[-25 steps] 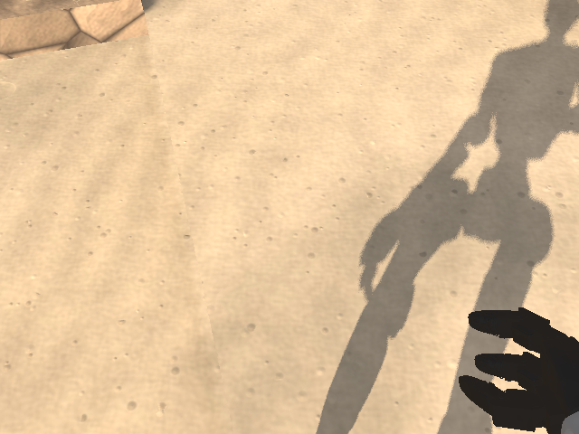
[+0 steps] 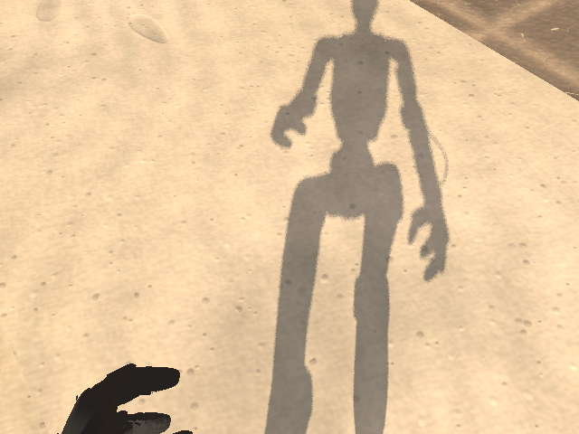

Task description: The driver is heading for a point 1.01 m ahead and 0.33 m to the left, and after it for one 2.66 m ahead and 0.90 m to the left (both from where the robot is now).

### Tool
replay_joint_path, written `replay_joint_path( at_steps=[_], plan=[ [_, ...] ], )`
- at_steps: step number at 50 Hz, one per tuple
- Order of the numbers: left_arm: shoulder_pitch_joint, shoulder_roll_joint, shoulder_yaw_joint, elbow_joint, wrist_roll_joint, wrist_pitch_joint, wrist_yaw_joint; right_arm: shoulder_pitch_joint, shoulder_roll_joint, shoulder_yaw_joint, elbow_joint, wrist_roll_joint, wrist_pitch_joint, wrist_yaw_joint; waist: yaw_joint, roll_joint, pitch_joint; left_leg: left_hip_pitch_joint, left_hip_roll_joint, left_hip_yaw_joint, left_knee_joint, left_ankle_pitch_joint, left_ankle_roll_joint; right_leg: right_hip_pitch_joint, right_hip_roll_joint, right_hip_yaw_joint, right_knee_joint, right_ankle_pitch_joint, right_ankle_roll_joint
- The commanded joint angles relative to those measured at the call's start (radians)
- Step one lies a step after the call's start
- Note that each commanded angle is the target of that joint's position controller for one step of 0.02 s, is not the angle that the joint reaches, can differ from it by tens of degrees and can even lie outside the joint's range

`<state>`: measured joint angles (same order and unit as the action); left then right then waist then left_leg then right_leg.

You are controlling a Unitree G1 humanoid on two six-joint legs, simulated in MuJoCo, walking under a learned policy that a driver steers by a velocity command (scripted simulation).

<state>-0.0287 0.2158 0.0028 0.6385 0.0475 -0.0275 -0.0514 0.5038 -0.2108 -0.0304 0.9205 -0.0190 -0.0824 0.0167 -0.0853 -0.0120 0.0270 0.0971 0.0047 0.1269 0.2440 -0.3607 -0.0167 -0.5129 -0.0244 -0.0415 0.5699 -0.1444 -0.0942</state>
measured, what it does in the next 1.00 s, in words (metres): walks ahead, turning left: right foot, then left foot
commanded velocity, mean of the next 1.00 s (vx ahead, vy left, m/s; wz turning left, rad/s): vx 0.50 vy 0.00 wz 0.48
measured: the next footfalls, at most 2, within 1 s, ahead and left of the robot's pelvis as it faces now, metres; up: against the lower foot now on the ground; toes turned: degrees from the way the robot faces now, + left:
right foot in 0.02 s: +0.17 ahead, -0.10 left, +0.00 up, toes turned -2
left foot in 0.54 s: +0.43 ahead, +0.11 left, +0.00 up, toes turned +22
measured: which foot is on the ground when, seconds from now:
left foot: down 0.00-0.02, up 0.04-0.52, down 0.54-1.00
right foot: up 0.00-0.00, down 0.02-0.56, up 0.58-1.00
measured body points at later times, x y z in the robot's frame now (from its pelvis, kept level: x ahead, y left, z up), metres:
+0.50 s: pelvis +0.27 +0.00 +0.00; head +0.31 +0.01 +0.44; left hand +0.18 +0.24 -0.14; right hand +0.53 -0.16 -0.10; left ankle +0.39 +0.11 -0.71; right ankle +0.13 -0.10 -0.73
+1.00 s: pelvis +0.53 +0.09 +0.01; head +0.56 +0.11 +0.45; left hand +0.61 +0.40 -0.08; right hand +0.67 -0.16 -0.11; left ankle +0.39 +0.10 -0.73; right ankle +0.75 +0.05 -0.70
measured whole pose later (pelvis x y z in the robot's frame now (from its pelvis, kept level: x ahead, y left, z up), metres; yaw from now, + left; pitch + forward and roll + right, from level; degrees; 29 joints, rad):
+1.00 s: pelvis +0.53 +0.09 +0.01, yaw +33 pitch +2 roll +1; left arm 0.04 0.25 0.01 0.68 0.03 -0.03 -0.02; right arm 0.45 -0.28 -0.07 0.82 -0.01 -0.04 0.00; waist -0.10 -0.03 0.03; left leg -0.01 -0.15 -0.18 0.33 -0.34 0.11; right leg -0.62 -0.06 0.03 0.66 -0.07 0.04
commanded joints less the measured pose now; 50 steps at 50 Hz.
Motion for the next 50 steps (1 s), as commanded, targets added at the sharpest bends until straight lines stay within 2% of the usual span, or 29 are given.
replay_joint_path(
  at_steps=[1,2,3,4,5,6,7,8,10,12,16,21,24,25,26,27,28,29,30,31,32,33,34,36,38,41,47,49,50],
  plan=[
    [0.416,0.205,0.08,0.072,0.031,-0.03,0.041,-0.05,-0.169,-0.035,-0.079,0.007,0.007,-0.004,0.25,-0.015,-0.211,-0.349,0.12,-0.057,0.544,0.504,0.105,0.644,-0.095,0.116,-0.098,-0.143,-0.055],
    [0.436,0.278,0.086,0.065,0.041,-0.037,0.056,0.01,-0.031,-0.005,-0.126,0.019,0.009,0.002,0.185,-0.206,-0.295,-0.666,-0.015,-0.083,0.827,-0.168,0.079,0.862,-0.378,0.52,-0.16,-0.164,-0.108],
    [0.432,0.269,0.096,0.066,0.003,-0.027,0.066,0.016,-0.109,-0.027,-0.119,0.026,0.019,-0.011,0.192,-0.218,-0.322,-0.725,-0.035,-0.154,0.97,-0.116,0.08,0.762,-0.412,0.634,-0.27,-0.075,-0.175],
    [0.359,0.187,0.074,0.066,-0.012,-0.033,0.063,-0.046,-0.127,-0.032,-0.124,0.021,0.021,-0.013,0.15,-0.134,-0.201,-0.737,0.018,-0.179,0.986,-0.031,0.086,0.649,-0.361,0.493,-0.279,-0.042,-0.16],
    [0.32,0.134,0.062,0.077,-0.021,-0.047,0.056,-0.08,-0.112,-0.03,-0.118,0.017,0.022,-0.009,0.124,-0.094,-0.12,-0.731,0.046,-0.167,0.964,0.009,0.084,0.545,-0.319,0.383,-0.303,0.019,-0.138],
    [0.299,0.108,0.056,0.081,-0.02,-0.055,0.055,-0.087,-0.106,-0.032,-0.106,0.01,0.03,-0.004,0.101,-0.072,-0.089,-0.701,0.065,-0.166,0.937,0.029,0.079,0.479,-0.28,0.302,-0.328,0.046,-0.103],
    [0.297,0.091,0.051,0.084,-0.019,-0.064,0.059,-0.088,-0.108,-0.036,-0.104,-0.003,0.042,0.002,0.086,-0.078,-0.082,-0.679,0.074,-0.173,0.937,0.034,0.074,0.44,-0.273,0.26,-0.339,0.104,-0.089],
    [0.302,0.086,0.049,0.093,-0.021,-0.074,0.061,-0.093,-0.094,-0.037,-0.102,-0.008,0.055,0.007,0.071,-0.06,-0.07,-0.665,0.079,-0.174,0.932,0.039,0.071,0.406,-0.271,0.216,-0.354,0.158,-0.082],
    [0.33,0.099,0.055,0.113,-0.029,-0.094,0.063,-0.138,-0.073,-0.038,-0.119,-0.013,0.072,0.02,0.06,-0.045,-0.042,-0.705,0.08,-0.166,0.913,0.088,0.069,0.401,-0.262,0.145,-0.383,0.228,-0.079],
    [0.364,0.103,0.059,0.136,-0.035,-0.1,0.067,-0.198,-0.062,-0.037,-0.138,-0.02,0.081,0.03,0.064,-0.048,-0.012,-0.772,0.087,-0.154,0.891,0.158,0.062,0.416,-0.251,0.071,-0.405,0.264,-0.074],
    [0.397,0.091,0.054,0.168,-0.032,-0.094,0.067,-0.348,-0.051,-0.026,-0.192,-0.018,0.081,0.048,0.086,-0.052,0.042,-0.798,0.076,-0.106,0.684,0.322,0.055,0.419,-0.199,-0.073,-0.416,0.286,-0.048],
    [0.478,0.138,0.065,0.214,-0.031,-0.081,0.077,-0.499,-0.056,-0.011,-0.255,-0.021,0.075,0.064,0.13,-0.044,0.079,-0.73,0.043,-0.002,0.439,0.339,0.106,0.523,-0.23,-0.158,-0.386,0.439,-0.025],
    [0.477,0.178,0.071,0.229,-0.028,-0.063,0.089,-0.453,-0.081,-0.022,-0.254,-0.024,0.076,0.052,0.096,-0.077,0.027,-0.619,-0.038,0.05,0.402,0.208,0.163,0.615,-0.239,-0.209,-0.215,0.87,-0.002],
    [0.47,0.196,0.075,0.23,-0.025,-0.053,0.092,-0.389,-0.095,-0.029,-0.24,-0.023,0.074,0.046,0.065,-0.089,-0.012,-0.55,-0.073,0.057,0.395,0.147,0.187,0.629,-0.241,-0.217,-0.101,0.98,-0.004],
    [0.463,0.214,0.08,0.228,-0.024,-0.042,0.092,-0.294,-0.117,-0.042,-0.214,-0.023,0.067,0.038,0.026,-0.092,-0.07,-0.438,-0.103,0.045,0.362,0.104,0.212,0.608,-0.244,-0.216,0.058,0.97,-0.008],
    [0.445,0.219,0.081,0.218,-0.028,-0.035,0.088,-0.152,-0.15,-0.062,-0.168,-0.031,0.058,0.025,-0.045,-0.047,-0.144,-0.234,-0.115,0.007,0.271,0.128,0.243,0.502,-0.223,-0.227,0.291,0.797,0.011],
    [0.456,0.158,0.067,0.185,-0.022,-0.038,0.084,-0.066,-0.242,-0.091,-0.149,-0.033,0.057,0.009,-0.056,0.068,-0.223,-0.005,0.103,-0.274,0.26,0.062,0.296,0.256,-0.167,-0.216,0.597,0.226,0.037],
    [0.443,0.11,0.061,0.101,-0.039,-0.045,0.067,-0.12,-0.339,-0.114,-0.178,-0.014,0.068,0.007,0.005,0.256,-0.296,0.212,0.339,-0.87,0.104,0.087,0.477,-0.151,0.068,-0.084,0.931,-0.413,0.095],
    [0.312,0.161,0.066,0.074,-0.025,-0.058,0.061,-0.111,-0.302,-0.11,-0.185,0.007,0.08,0.0,-0.043,0.067,-0.23,0.172,0.329,-0.82,0.03,0.112,0.455,-0.271,0.007,0.079,0.93,-0.319,0.089],
    [0.277,0.144,0.058,0.061,-0.038,-0.073,0.056,-0.156,-0.257,-0.097,-0.172,0.011,0.078,-0.009,-0.007,0.035,-0.11,0.045,0.312,-0.686,0.019,0.193,0.423,-0.274,-0.037,0.082,0.859,-0.221,0.083],
    [0.298,0.142,0.057,0.077,-0.038,-0.079,0.058,-0.186,-0.208,-0.083,-0.164,0.009,0.071,-0.01,0.048,-0.034,-0.036,-0.091,0.262,-0.587,0.011,0.34,0.371,-0.207,-0.068,0.077,0.76,-0.18,0.085],
    [0.307,0.137,0.058,0.081,-0.022,-0.066,0.058,-0.218,-0.183,-0.074,-0.166,0.013,0.062,-0.013,0.086,-0.041,-0.016,-0.179,0.204,-0.504,0.008,0.432,0.338,-0.142,-0.088,0.085,0.696,-0.178,0.095],
    [0.34,0.13,0.056,0.09,-0.007,-0.046,0.055,-0.24,-0.163,-0.066,-0.172,0.015,0.053,-0.013,0.111,-0.019,-0.028,-0.231,0.168,-0.447,-0.003,0.484,0.322,-0.083,-0.095,0.084,0.657,-0.173,0.107],
    [0.34,0.117,0.055,0.084,0.003,-0.015,0.047,-0.221,-0.171,-0.065,-0.167,0.02,0.031,-0.006,0.124,-0.005,-0.04,-0.271,0.127,-0.4,-0.01,0.56,0.318,-0.065,-0.091,0.065,0.6,-0.164,0.127],
    [0.28,0.105,0.05,0.06,0.001,-0.002,0.042,-0.184,-0.199,-0.071,-0.16,0.017,0.024,-0.003,0.111,0.011,-0.027,-0.288,0.103,-0.385,-0.026,0.544,0.306,-0.098,-0.09,0.048,0.522,-0.1,0.142],
    [0.146,0.106,0.047,0.017,-0.002,0.001,0.04,-0.12,-0.199,-0.07,-0.151,0.017,0.026,-0.005,0.062,0.05,0.004,-0.25,0.083,-0.399,-0.032,0.495,0.276,-0.171,-0.084,0.045,0.367,0.018,0.153],
    [-0.04,0.111,0.034,-0.046,-0.015,-0.014,0.029,-0.017,-0.219,-0.073,-0.143,0.006,0.031,-0.016,-0.015,0.081,0.009,-0.111,0.099,-0.46,0.046,0.555,0.256,-0.186,-0.025,0.049,0.129,0.098,0.141],
    [-0.049,0.124,0.034,-0.061,-0.02,-0.024,0.029,-0.025,-0.232,-0.076,-0.152,0.001,0.032,-0.023,-0.007,0.093,0.009,-0.097,0.116,-0.494,0.08,0.586,0.239,-0.126,-0.008,0.062,0.062,0.077,0.125],
    [-0.01,0.132,0.036,-0.054,-0.021,-0.028,0.03,-0.048,-0.238,-0.077,-0.157,0.0,0.031,-0.027,0.018,0.1,0.004,-0.108,0.124,-0.497,0.093,0.597,0.221,-0.056,-0.001,0.063,0.018,0.063,0.11]
  ],
)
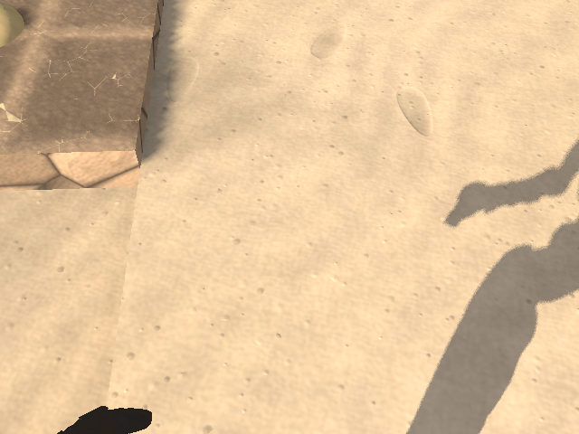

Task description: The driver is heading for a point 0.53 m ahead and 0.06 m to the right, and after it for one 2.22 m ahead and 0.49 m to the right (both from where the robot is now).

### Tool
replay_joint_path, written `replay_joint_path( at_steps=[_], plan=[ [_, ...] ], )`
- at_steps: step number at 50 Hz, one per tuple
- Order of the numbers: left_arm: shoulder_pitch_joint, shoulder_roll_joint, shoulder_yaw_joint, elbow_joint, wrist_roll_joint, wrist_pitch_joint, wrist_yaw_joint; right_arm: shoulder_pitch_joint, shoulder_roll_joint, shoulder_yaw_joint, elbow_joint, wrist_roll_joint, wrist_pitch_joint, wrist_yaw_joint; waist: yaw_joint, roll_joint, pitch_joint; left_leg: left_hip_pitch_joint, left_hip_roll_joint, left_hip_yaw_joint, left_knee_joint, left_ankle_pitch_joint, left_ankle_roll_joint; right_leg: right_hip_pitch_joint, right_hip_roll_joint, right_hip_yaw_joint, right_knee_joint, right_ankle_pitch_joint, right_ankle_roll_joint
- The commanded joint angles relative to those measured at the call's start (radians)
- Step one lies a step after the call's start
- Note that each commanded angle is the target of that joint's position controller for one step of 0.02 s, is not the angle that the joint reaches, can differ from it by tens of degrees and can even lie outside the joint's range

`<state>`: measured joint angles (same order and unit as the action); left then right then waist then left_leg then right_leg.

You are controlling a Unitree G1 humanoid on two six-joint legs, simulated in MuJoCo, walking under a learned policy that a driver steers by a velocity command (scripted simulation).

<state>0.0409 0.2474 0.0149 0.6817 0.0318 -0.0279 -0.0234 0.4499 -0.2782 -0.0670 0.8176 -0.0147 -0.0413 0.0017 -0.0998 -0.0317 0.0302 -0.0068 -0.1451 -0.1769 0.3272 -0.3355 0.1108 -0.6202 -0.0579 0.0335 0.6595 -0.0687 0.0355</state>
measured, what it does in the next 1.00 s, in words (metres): walks ahead: right foot, then left foot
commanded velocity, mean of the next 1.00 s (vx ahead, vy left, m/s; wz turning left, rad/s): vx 0.50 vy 0.00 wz -0.03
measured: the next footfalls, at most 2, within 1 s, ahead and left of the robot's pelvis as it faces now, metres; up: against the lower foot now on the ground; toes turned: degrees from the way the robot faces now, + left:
right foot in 0.08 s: +0.22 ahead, -0.13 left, +0.00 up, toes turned +3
left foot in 0.60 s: +0.44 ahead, +0.10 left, +0.00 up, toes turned +8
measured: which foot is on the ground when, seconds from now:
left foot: down 0.00-0.08, up 0.10-0.58, down 0.60-1.00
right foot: up 0.00-0.06, down 0.08-0.60, up 0.62-1.00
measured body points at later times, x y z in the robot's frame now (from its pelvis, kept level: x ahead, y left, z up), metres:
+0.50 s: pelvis +0.26 -0.03 +0.01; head +0.28 -0.03 +0.46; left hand +0.19 +0.22 -0.13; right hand +0.48 -0.22 -0.09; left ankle +0.38 +0.11 -0.70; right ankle +0.18 -0.13 -0.74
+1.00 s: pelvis +0.50 +0.02 +0.00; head +0.53 +0.03 +0.45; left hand +0.67 +0.25 -0.12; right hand +0.46 -0.23 -0.13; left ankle +0.40 +0.10 -0.74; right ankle +0.64 -0.12 -0.69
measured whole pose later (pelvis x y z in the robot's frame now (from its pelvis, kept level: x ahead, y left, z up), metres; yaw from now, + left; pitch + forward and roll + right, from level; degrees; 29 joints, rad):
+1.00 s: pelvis +0.50 +0.02 +0.00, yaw -5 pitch +1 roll +1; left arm 0.13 0.24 0.05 0.83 0.03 0.00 -0.06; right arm 0.42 -0.21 -0.03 0.94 -0.02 -0.09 -0.01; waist -0.04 -0.04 0.03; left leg 0.06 -0.04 0.25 0.21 -0.29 0.05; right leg -0.65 -0.08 -0.05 0.79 -0.02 -0.05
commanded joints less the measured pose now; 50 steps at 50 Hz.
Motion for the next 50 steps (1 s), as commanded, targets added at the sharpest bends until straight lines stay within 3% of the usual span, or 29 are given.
replay_joint_path(
  at_steps=[1,2,3,4,5,6,7,8,10,12,14,17,20,24,27,28,29,30,31,32,33,34,36,40,45,50],
  plan=[
    [-0.019,0.112,0.029,-0.08,-0.007,-0.032,0.006,-0.023,-0.176,-0.041,-0.058,-0.005,-0.013,-0.012,0.063,0.129,-0.009,-0.038,0.275,-0.187,0.034,0.61,0.071,0.161,0.048,-0.02,-0.106,-0.04,-0.037],
    [0.077,0.135,0.04,-0.048,-0.006,-0.037,0.014,-0.041,-0.181,-0.041,-0.059,-0.005,-0.017,-0.01,0.105,0.122,-0.045,-0.058,0.26,-0.175,0.117,0.718,0.051,0.299,0.078,-0.038,-0.129,-0.077,-0.057],
    [0.211,0.157,0.053,-0.008,0.001,-0.049,0.025,-0.043,-0.168,-0.036,-0.05,0.001,-0.023,-0.004,0.172,0.07,-0.113,-0.09,0.202,-0.118,0.296,0.74,0.027,0.474,0.068,-0.038,-0.189,-0.057,-0.084],
    [0.366,0.215,0.065,0.005,0.022,-0.058,0.039,-0.024,-0.103,-0.016,-0.067,0.007,-0.03,0.003,0.226,-0.02,-0.249,-0.202,0.149,-0.056,0.565,0.51,0.004,0.689,-0.123,0.163,-0.215,-0.239,-0.134],
    [0.395,0.319,0.089,0.018,0.035,-0.05,0.041,0.12,-0.025,-0.003,-0.082,0.034,-0.028,0.005,0.151,-0.282,-0.343,-0.498,-0.028,0.051,0.844,-0.161,-0.04,0.896,-0.37,0.665,-0.336,-0.3,-0.266],
    [0.342,0.243,0.082,0.02,0.006,-0.038,0.03,0.1,-0.103,-0.007,-0.051,-0.004,-0.018,-0.004,0.135,-0.148,-0.255,-0.609,0.039,0.026,0.937,-0.162,-0.03,0.805,-0.355,0.768,-0.387,-0.431,-0.279],
    [0.264,0.163,0.064,0.009,-0.003,-0.037,0.025,0.014,-0.11,-0.01,-0.056,-0.011,-0.015,0.003,0.124,-0.041,-0.117,-0.614,0.077,0.027,0.938,-0.066,-0.032,0.667,-0.312,0.605,-0.4,-0.417,-0.265],
    [0.226,0.117,0.053,0.016,-0.002,-0.041,0.02,-0.053,-0.099,-0.004,-0.067,-0.013,-0.016,0.01,0.119,0.006,-0.058,-0.596,0.106,0.038,0.894,-0.009,-0.035,0.575,-0.258,0.465,-0.413,-0.303,-0.244],
    [0.23,0.096,0.044,0.049,-0.006,-0.052,0.021,-0.075,-0.083,0.001,-0.073,-0.024,-0.002,0.025,0.093,-0.064,-0.03,-0.546,0.14,0.056,0.823,0.014,-0.048,0.489,-0.175,0.288,-0.439,-0.108,-0.208],
    [0.271,0.101,0.046,0.079,-0.016,-0.072,0.014,-0.069,-0.071,0.006,-0.065,-0.029,0.009,0.032,0.083,-0.075,-0.044,-0.532,0.135,0.07,0.801,0.023,-0.058,0.484,-0.16,0.224,-0.448,0.053,-0.219],
    [0.297,0.113,0.049,0.103,-0.022,-0.082,0.01,-0.115,-0.063,0.012,-0.076,-0.031,0.013,0.036,0.08,-0.067,-0.032,-0.582,0.151,0.088,0.76,0.061,-0.069,0.496,-0.16,0.179,-0.477,0.092,-0.234],
    [0.332,0.107,0.048,0.133,-0.024,-0.076,0.01,-0.25,-0.046,0.028,-0.114,-0.032,0.012,0.043,0.101,-0.056,0.008,-0.647,0.201,0.143,0.622,0.163,-0.091,0.503,-0.141,0.115,-0.526,0.085,-0.237],
    [0.375,0.116,0.05,0.161,-0.026,-0.072,0.007,-0.37,-0.014,0.049,-0.142,-0.024,0.005,0.049,0.133,-0.057,0.023,-0.597,0.211,0.197,0.438,0.255,-0.099,0.498,-0.114,0.051,-0.529,0.134,-0.221],
    [0.433,0.141,0.054,0.197,-0.021,-0.064,0.01,-0.456,-0.026,0.053,-0.162,-0.015,-0.001,0.043,0.158,-0.056,0.03,-0.527,0.188,0.234,0.302,0.252,-0.078,0.556,-0.146,0.041,-0.483,0.221,-0.21],
    [0.429,0.158,0.058,0.215,-0.016,-0.053,0.017,-0.432,-0.042,0.045,-0.158,-0.019,-0.007,0.033,0.133,-0.055,0.025,-0.443,0.156,0.245,0.232,0.167,-0.038,0.61,-0.175,0.042,-0.395,0.363,-0.197],
    [0.427,0.159,0.056,0.222,-0.02,-0.049,0.019,-0.36,-0.049,0.038,-0.133,-0.024,-0.014,0.027,0.098,-0.04,-0.006,-0.331,0.129,0.249,0.177,0.161,-0.023,0.604,-0.159,0.034,-0.294,0.473,-0.185],
    [0.426,0.146,0.051,0.227,-0.025,-0.046,0.019,-0.217,-0.073,0.024,-0.083,-0.036,-0.027,0.018,0.036,0.003,-0.085,-0.134,0.12,0.24,0.121,0.184,0.002,0.551,-0.111,-0.001,-0.117,0.495,-0.166],
    [0.401,0.109,0.038,0.191,-0.032,-0.049,0.018,-0.033,-0.144,0.003,-0.05,-0.057,-0.037,0.004,-0.04,0.091,-0.214,0.124,0.317,0.032,0.095,0.084,0.052,0.372,-0.061,-0.034,0.15,0.236,-0.142],
    [0.497,-0.005,0.012,0.16,-0.052,-0.048,0.017,0.01,-0.241,-0.023,-0.044,-0.058,-0.029,-0.005,0.002,0.314,-0.319,0.348,0.6,-0.392,-0.002,0.024,0.158,0.038,0.102,-0.103,0.475,-0.429,-0.104],
    [0.439,0.13,0.047,0.185,-0.023,-0.034,0.03,-0.019,-0.184,-0.017,-0.046,-0.02,-0.017,-0.004,-0.009,0.153,-0.251,0.239,0.577,-0.425,-0.049,-0.05,0.152,-0.033,0.072,0.006,0.564,-0.437,-0.12],
    [0.378,0.126,0.053,0.172,-0.025,-0.034,0.023,-0.11,-0.123,0.002,-0.051,-0.015,-0.018,-0.002,0.032,0.118,-0.112,0.108,0.525,-0.268,-0.076,-0.024,0.121,-0.04,0.029,0.033,0.556,-0.345,-0.127],
    [0.355,0.099,0.048,0.174,-0.029,-0.034,0.017,-0.159,-0.075,0.013,-0.05,-0.013,-0.026,0.003,0.057,0.109,-0.049,0.003,0.477,-0.155,-0.118,0.064,0.091,-0.008,-0.001,0.028,0.513,-0.281,-0.123],
    [0.371,0.078,0.05,0.193,-0.01,-0.01,0.004,-0.184,-0.034,0.024,-0.035,-0.009,-0.043,-0.001,0.101,0.14,-0.006,-0.103,0.406,0.0,-0.163,0.173,0.036,0.059,-0.025,0.021,0.467,-0.231,-0.103],
    [0.3,0.046,0.053,0.176,-0.006,0.016,-0.017,-0.14,-0.052,0.014,0.0,0.0,-0.071,-0.005,0.121,0.105,0.014,-0.106,0.392,0.138,-0.201,0.333,0.035,-0.005,-0.031,0.008,0.46,-0.122,-0.081],
    [0.131,0.028,0.045,0.119,-0.005,0.016,-0.029,-0.078,-0.041,0.015,0.042,-0.005,-0.068,-0.01,0.098,0.092,0.054,-0.063,0.371,0.271,-0.202,0.431,0.032,-0.096,-0.035,-0.027,0.287,0.033,-0.066],
    [-0.035,0.017,0.025,0.052,0.002,0.012,-0.042,-0.007,-0.07,0.008,0.087,-0.007,-0.062,-0.022,0.055,0.09,0.086,0.03,0.399,0.355,-0.174,0.549,0.022,-0.05,-0.014,-0.125,0.051,0.057,-0.106]
  ],
)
